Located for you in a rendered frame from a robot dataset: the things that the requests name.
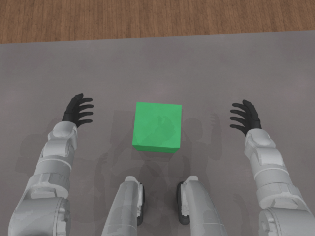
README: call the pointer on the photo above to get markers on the robot right hand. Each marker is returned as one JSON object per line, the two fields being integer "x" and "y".
{"x": 250, "y": 121}

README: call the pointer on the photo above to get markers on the carton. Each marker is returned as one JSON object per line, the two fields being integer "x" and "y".
{"x": 157, "y": 127}

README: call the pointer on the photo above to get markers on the right robot forearm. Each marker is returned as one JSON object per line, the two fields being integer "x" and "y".
{"x": 275, "y": 188}

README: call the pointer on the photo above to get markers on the left robot upper arm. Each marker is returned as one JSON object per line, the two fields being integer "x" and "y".
{"x": 42, "y": 217}

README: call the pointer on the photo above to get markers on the robot left hand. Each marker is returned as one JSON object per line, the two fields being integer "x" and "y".
{"x": 72, "y": 112}

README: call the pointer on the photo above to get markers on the right robot foot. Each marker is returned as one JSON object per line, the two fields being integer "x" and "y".
{"x": 184, "y": 219}

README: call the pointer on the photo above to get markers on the left robot shin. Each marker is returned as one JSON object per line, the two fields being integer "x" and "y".
{"x": 131, "y": 178}

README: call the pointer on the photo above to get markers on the left robot forearm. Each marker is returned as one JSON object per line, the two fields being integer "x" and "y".
{"x": 51, "y": 177}

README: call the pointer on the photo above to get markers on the right robot upper arm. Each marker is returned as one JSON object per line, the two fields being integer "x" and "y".
{"x": 286, "y": 222}

